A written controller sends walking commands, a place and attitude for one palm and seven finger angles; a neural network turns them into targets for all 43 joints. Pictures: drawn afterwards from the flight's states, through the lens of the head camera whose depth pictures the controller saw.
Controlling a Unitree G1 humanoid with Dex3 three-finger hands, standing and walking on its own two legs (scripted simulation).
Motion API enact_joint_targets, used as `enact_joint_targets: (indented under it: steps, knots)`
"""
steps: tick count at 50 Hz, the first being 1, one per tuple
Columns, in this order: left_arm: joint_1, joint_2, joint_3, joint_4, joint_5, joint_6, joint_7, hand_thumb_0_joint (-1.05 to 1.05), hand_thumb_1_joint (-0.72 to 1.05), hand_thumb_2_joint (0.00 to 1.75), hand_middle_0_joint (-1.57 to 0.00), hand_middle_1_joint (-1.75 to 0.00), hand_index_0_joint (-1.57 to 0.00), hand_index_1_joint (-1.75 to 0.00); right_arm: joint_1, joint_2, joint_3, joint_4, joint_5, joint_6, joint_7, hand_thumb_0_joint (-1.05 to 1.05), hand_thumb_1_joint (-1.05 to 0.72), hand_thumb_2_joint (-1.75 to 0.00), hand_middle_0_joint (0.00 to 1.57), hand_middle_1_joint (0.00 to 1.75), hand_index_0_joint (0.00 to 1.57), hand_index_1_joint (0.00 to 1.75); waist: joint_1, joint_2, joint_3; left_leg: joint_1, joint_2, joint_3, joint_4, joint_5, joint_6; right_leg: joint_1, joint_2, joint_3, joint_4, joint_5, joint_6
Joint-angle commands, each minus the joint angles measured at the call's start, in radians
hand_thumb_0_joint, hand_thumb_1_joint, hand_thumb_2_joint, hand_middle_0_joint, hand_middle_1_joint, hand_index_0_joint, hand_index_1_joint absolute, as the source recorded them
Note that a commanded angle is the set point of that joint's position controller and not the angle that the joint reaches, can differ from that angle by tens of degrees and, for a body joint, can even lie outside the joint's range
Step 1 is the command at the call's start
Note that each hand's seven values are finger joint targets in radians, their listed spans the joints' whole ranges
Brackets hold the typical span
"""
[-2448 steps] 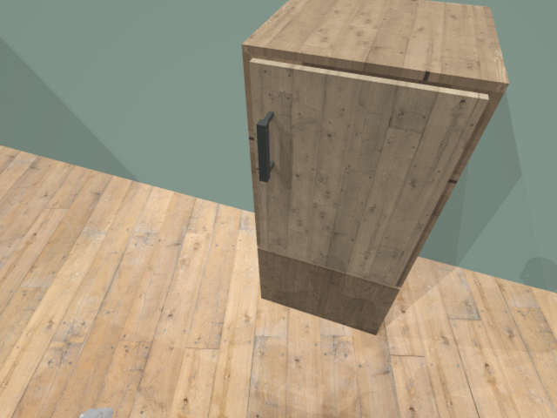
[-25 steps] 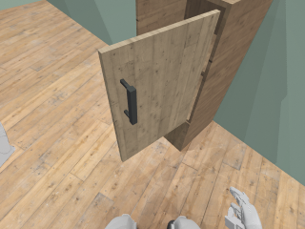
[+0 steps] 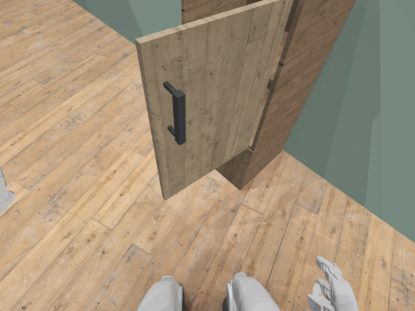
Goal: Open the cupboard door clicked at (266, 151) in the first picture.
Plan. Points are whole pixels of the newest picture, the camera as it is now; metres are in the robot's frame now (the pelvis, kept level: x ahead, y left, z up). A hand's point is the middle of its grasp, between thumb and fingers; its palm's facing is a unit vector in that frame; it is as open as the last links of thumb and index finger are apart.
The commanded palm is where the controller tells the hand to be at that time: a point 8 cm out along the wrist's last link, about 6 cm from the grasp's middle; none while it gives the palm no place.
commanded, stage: stop stepping back and stand still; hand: left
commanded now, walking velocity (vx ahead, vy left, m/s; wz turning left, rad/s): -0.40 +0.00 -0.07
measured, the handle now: (174, 114) +0.50 +0.09 +0.07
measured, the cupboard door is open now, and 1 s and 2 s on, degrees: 83 83 83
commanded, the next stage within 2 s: let the arm hang, fingers relaxed in 0.76 s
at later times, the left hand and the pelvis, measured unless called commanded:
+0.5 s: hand out of the picture +0.15 +0.25 +0.19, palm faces +0.36 -0.81 -0.46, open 7.4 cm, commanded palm +0.09 +0.28 +0.21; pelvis -0.07 -0.01 +0.03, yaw -4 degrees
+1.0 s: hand (68, 303) +0.14 +0.23 +0.00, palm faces +0.09 -0.91 -0.42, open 7.4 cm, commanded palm none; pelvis -0.08 -0.01 +0.02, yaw -1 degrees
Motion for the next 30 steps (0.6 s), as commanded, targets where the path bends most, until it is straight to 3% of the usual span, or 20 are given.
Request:
enact_joint_targets:
  steps: [1, 4, 5, 6, 7, 8, 9, 10, 12, 15, 16, 17, 18, 19, 20, 22, 25, 27, 28, 30]
  knots:
    - [0.047, 0.147, 0.137, -0.133, -0.041, -0.043, 0.038, 0.00, 0.90, 0.90, -0.20, -0.30, -0.20, -0.30, -0.090, -0.131, -0.069, -0.108, 0.025, -0.103, 0.014, 0.00, -0.90, -0.90, 0.20, 0.30, 0.20, 0.30, 0.053, 0.222, -0.271, 0.074, 0.271, -0.218, -0.468, -0.331, 0.069, 0.255, 0.032, -0.009, 0.283, -0.117, -0.003]
    - [0.069, 0.131, 0.096, -0.113, -0.040, -0.030, 0.027, 0.00, 0.90, 0.90, -0.20, -0.30, -0.20, -0.30, -0.051, -0.115, -0.033, -0.106, 0.025, -0.101, 0.022, 0.00, -0.90, -0.90, 0.20, 0.30, 0.20, 0.30, 0.045, 0.238, -0.209, 0.074, 0.221, -0.179, -0.543, -0.437, 0.013, 0.383, 0.023, -0.112, -0.161, -0.170, -0.031]
    - [0.050, 0.134, 0.080, -0.128, -0.043, -0.027, 0.018, 0.00, 0.90, 0.90, -0.20, -0.30, -0.20, -0.30, -0.067, -0.116, -0.024, -0.115, 0.023, -0.097, 0.020, 0.00, -0.90, -0.90, 0.20, 0.30, 0.20, 0.30, 0.052, 0.250, -0.208, 0.081, 0.187, -0.154, -0.523, -0.455, -0.025, 0.446, 0.027, -0.120, -0.342, -0.189, -0.051]
    - [0.034, 0.144, 0.074, -0.126, -0.037, -0.027, 0.006, 0.00, 0.90, 0.90, -0.20, -0.30, -0.20, -0.30, -0.078, -0.117, -0.023, -0.117, 0.021, -0.093, 0.018, 0.00, -0.90, -0.90, 0.20, 0.30, 0.20, 0.30, 0.057, 0.181, -0.167, 0.101, 0.112, -0.068, -0.394, -0.413, -0.074, 0.428, -0.019, -0.065, -0.586, -0.176, -0.078]
    - [0.009, 0.173, 0.079, -0.143, -0.024, -0.030, 0.003, 0.00, 0.90, 0.90, -0.20, -0.30, -0.20, -0.30, -0.046, -0.103, -0.026, -0.103, 0.023, -0.089, 0.020, 0.00, -0.90, -0.90, 0.20, 0.30, 0.20, 0.30, 0.043, -0.003, -0.148, 0.207, -0.017, 0.045, -0.069, -0.306, -0.110, 0.253, -0.203, 0.164, -0.786, -0.159, -0.141]
    - [-0.042, 0.219, 0.082, -0.165, -0.025, -0.045, 0.008, 0.00, 0.90, 0.90, -0.20, -0.30, -0.20, -0.30, -0.064, -0.102, -0.014, -0.092, 0.015, -0.083, 0.022, 0.00, -0.90, -0.90, 0.20, 0.30, 0.20, 0.30, 0.055, -0.195, -0.133, 0.213, -0.062, 0.011, 0.286, -0.214, -0.115, 0.097, -0.437, 0.429, -0.897, -0.078, -0.218]
    - [-0.079, 0.238, 0.101, -0.125, -0.018, -0.038, 0.020, 0.00, 0.90, 0.90, -0.20, -0.30, -0.20, -0.30, -0.044, -0.106, 0.002, -0.084, 0.004, -0.080, 0.018, 0.00, -0.90, -0.90, 0.20, 0.30, 0.20, 0.30, 0.057, -0.184, -0.160, 0.084, -0.052, -0.019, 0.441, -0.241, -0.104, 0.167, -0.462, 0.374, -0.828, 0.095, -0.237]
    - [-0.057, 0.159, 0.051, -0.049, -0.021, -0.011, 0.013, 0.00, 0.90, 0.90, -0.20, -0.30, -0.20, -0.30, -0.018, -0.094, 0.003, -0.074, 0.024, -0.081, 0.010, 0.00, -0.90, -0.90, 0.20, 0.30, 0.20, 0.30, 0.043, -0.199, -0.181, 0.069, -0.034, -0.063, 0.432, -0.217, -0.086, 0.255, -0.385, 0.283, -0.732, 0.258, -0.193]
    - [-0.080, 0.154, 0.042, -0.060, -0.010, 0.012, 0.013, 0.00, 0.90, 0.90, -0.20, -0.30, -0.20, -0.30, -0.082, -0.083, 0.021, -0.105, 0.024, -0.079, -0.006, 0.00, -0.90, -0.90, 0.20, 0.30, 0.20, 0.30, 0.035, -0.183, -0.166, 0.149, 0.002, -0.027, 0.182, -0.191, -0.079, 0.305, -0.309, 0.135, -0.641, 0.377, -0.143]
    - [-0.059, 0.114, 0.022, -0.044, 0.003, 0.009, 0.022, 0.00, 0.90, 0.90, -0.20, -0.30, -0.20, -0.30, -0.053, -0.101, 0.029, -0.093, 0.017, -0.098, -0.026, 0.00, -0.90, -0.90, 0.20, 0.30, 0.20, 0.30, 0.029, 0.009, -0.174, 0.350, -0.025, 0.020, -0.298, -0.053, -0.047, 0.366, -0.214, 0.074, -0.548, 0.394, -0.078]
    - [-0.068, 0.119, 0.021, -0.075, 0.003, 0.000, 0.024, 0.00, 0.90, 0.90, -0.20, -0.30, -0.20, -0.30, -0.051, -0.127, 0.017, -0.103, 0.016, -0.109, -0.027, 0.00, -0.90, -0.90, 0.20, 0.30, 0.20, 0.30, 0.044, 0.099, -0.193, 0.397, 0.048, -0.062, -0.362, 0.063, -0.029, 0.372, -0.152, 0.046, -0.496, 0.331, -0.039]
    - [-0.042, 0.136, 0.032, -0.075, 0.002, -0.002, 0.025, 0.00, 0.90, 0.90, -0.20, -0.30, -0.20, -0.30, -0.050, -0.143, 0.004, -0.118, 0.021, -0.115, -0.029, 0.00, -0.90, -0.90, 0.20, 0.30, 0.20, 0.30, 0.056, 0.120, -0.219, 0.458, 0.122, -0.140, -0.349, 0.184, -0.009, 0.347, -0.113, 0.019, -0.474, 0.287, -0.016]
    - [-0.059, 0.140, 0.031, -0.109, -0.006, -0.004, 0.019, 0.00, 0.90, 0.90, -0.20, -0.30, -0.20, -0.30, -0.054, -0.159, -0.003, -0.130, 0.031, -0.114, -0.023, 0.00, -0.90, -0.90, 0.20, 0.30, 0.20, 0.30, 0.061, 0.087, -0.241, 0.467, 0.145, -0.152, -0.340, 0.226, -0.005, 0.361, -0.080, 0.024, -0.469, 0.251, -0.011]
    - [0.022, 0.149, 0.059, -0.043, -0.012, 0.003, 0.015, 0.00, 0.90, 0.90, -0.20, -0.30, -0.20, -0.30, -0.041, -0.133, 0.006, -0.120, 0.027, -0.115, -0.021, 0.00, -0.90, -0.90, 0.20, 0.30, 0.20, 0.30, 0.046, 0.099, -0.255, 0.453, 0.128, -0.150, -0.356, 0.218, -0.007, 0.371, -0.056, -0.019, -0.459, 0.255, -0.004]
    - [0.026, 0.145, 0.058, -0.076, -0.017, 0.008, 0.007, 0.00, 0.90, 0.90, -0.20, -0.30, -0.20, -0.30, -0.045, -0.124, 0.016, -0.123, 0.022, -0.108, -0.016, 0.00, -0.90, -0.90, 0.20, 0.30, 0.20, 0.30, 0.042, 0.184, -0.236, 0.405, 0.126, -0.175, -0.415, 0.178, -0.019, 0.385, -0.046, -0.054, -0.423, 0.205, 0.004]
    - [-0.016, 0.160, 0.062, -0.149, -0.007, -0.003, 0.003, 0.00, 0.90, 0.90, -0.20, -0.30, -0.20, -0.30, -0.066, -0.126, 0.015, -0.123, 0.011, -0.118, -0.010, 0.00, -0.90, -0.90, 0.20, 0.30, 0.20, 0.30, 0.048, 0.263, -0.185, 0.337, 0.160, -0.200, -0.504, -0.030, -0.013, 0.386, -0.042, -0.059, -0.380, 0.077, -0.001]
    - [0.034, 0.121, 0.035, -0.105, 0.000, 0.007, 0.012, 0.00, 0.90, 0.90, -0.20, -0.30, -0.20, -0.30, -0.065, -0.129, 0.016, -0.128, 0.015, -0.112, -0.001, 0.00, -0.90, -0.90, 0.20, 0.30, 0.20, 0.30, 0.044, 0.194, -0.160, 0.224, 0.145, -0.140, -0.505, -0.310, -0.001, 0.481, -0.047, -0.077, -0.487, 0.091, -0.017]
    - [0.048, 0.138, 0.052, -0.068, -0.003, 0.016, 0.014, 0.00, 0.90, 0.90, -0.20, -0.30, -0.20, -0.30, -0.072, -0.135, 0.006, -0.133, 0.011, -0.099, -0.003, 0.00, -0.90, -0.90, 0.20, 0.30, 0.20, 0.30, 0.040, 0.094, -0.155, 0.191, 0.068, -0.077, -0.417, -0.384, -0.028, 0.482, -0.065, -0.022, -0.586, 0.024, -0.048]
    - [0.054, 0.136, 0.050, -0.041, -0.007, 0.021, 0.014, 0.00, 0.90, 0.90, -0.20, -0.30, -0.20, -0.30, -0.071, -0.127, 0.000, -0.137, 0.011, -0.086, -0.004, 0.00, -0.90, -0.90, 0.20, 0.30, 0.20, 0.30, 0.037, -0.005, -0.143, 0.196, 0.022, -0.033, -0.293, -0.350, -0.040, 0.416, -0.117, 0.084, -0.657, -0.101, -0.080]
    - [0.025, 0.154, 0.056, -0.041, -0.010, 0.024, 0.017, 0.00, 0.90, 0.90, -0.20, -0.30, -0.20, -0.30, -0.047, -0.114, -0.004, -0.115, 0.011, -0.065, -0.003, 0.00, -0.90, -0.90, 0.20, 0.30, 0.20, 0.30, 0.039, -0.167, -0.120, 0.199, -0.028, 0.020, 0.041, -0.212, -0.058, 0.275, -0.301, 0.344, -0.798, -0.265, -0.181]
